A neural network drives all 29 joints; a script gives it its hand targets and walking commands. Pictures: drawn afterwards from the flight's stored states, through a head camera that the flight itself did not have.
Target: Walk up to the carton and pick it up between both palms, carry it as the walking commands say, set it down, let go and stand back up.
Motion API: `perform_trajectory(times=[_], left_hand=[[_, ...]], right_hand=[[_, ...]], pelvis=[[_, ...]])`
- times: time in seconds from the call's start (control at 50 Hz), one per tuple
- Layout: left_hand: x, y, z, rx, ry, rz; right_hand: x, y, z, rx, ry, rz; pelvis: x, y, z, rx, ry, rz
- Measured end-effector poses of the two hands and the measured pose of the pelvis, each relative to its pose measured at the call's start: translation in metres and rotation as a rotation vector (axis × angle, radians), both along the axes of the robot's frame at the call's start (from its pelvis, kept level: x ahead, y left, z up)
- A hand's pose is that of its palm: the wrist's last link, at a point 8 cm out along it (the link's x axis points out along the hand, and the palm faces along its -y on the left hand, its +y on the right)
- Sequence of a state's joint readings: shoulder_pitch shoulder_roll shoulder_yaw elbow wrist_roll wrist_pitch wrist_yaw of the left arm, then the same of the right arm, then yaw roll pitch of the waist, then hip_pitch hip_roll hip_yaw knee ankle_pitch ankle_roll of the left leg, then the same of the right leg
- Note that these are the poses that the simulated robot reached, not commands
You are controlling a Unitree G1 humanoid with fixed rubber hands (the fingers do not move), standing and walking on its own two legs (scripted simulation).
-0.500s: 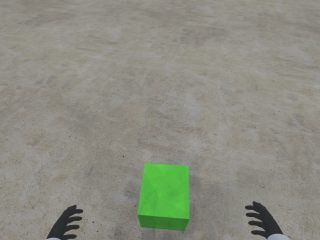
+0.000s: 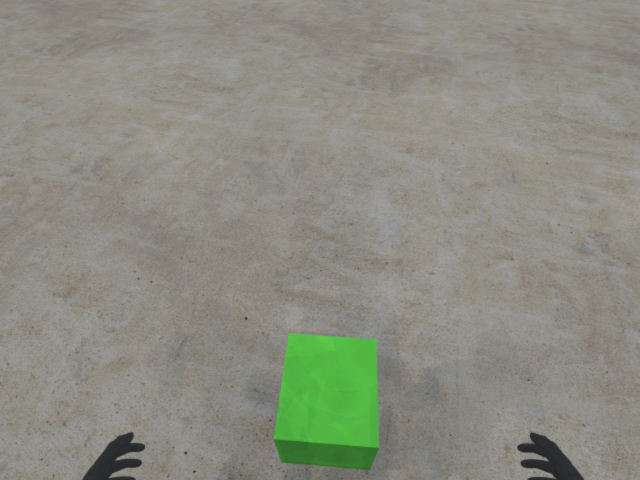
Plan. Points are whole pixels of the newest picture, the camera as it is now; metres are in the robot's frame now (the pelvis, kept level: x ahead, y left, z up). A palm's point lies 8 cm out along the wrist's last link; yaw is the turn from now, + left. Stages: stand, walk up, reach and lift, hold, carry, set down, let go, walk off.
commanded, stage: stand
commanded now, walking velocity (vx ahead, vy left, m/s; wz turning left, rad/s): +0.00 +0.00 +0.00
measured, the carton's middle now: (328, 401) +0.43 -0.01 -0.66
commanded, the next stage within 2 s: none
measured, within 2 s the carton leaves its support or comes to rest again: neither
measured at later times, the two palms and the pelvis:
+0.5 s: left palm out of the picture +0.08 +0.30 -0.09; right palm out of the picture +0.08 -0.31 -0.10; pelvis -0.02 +0.00 +0.01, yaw +0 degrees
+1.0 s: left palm out of the picture +0.06 +0.31 -0.10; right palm out of the picture +0.06 -0.31 -0.10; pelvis -0.03 +0.00 +0.01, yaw +0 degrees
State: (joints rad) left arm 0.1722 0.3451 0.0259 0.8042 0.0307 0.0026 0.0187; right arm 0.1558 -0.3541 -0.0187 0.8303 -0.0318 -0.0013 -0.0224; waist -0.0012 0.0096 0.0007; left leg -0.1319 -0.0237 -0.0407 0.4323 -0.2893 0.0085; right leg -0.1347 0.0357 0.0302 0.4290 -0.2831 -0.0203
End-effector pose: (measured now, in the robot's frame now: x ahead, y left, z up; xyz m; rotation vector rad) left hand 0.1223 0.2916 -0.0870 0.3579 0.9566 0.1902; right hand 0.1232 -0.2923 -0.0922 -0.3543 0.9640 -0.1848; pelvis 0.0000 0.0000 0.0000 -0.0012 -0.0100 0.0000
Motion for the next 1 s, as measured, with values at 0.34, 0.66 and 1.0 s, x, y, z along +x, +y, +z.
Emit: perform_trajectory(times=[0.34,0.66,1.0], left_hand=[[-0.03,0.009,-0.003,0.013,0.066,0.028],[-0.055,0.015,-0.007,0.015,0.12,0.046],[-0.062,0.02,-0.008,0.015,0.143,0.056]], right_hand=[[-0.031,-0.011,-0.003,-0.013,0.067,-0.017],[-0.054,-0.014,-0.006,-0.017,0.118,-0.028],[-0.059,-0.015,-0.006,-0.023,0.138,-0.033]], pelvis=[[-0.013,-0.002,0.004,0.001,-0.019,-0.001],[-0.025,-0.001,0.006,0.001,-0.028,0.001],[-0.029,0.001,0.007,0.001,-0.031,0.004]])
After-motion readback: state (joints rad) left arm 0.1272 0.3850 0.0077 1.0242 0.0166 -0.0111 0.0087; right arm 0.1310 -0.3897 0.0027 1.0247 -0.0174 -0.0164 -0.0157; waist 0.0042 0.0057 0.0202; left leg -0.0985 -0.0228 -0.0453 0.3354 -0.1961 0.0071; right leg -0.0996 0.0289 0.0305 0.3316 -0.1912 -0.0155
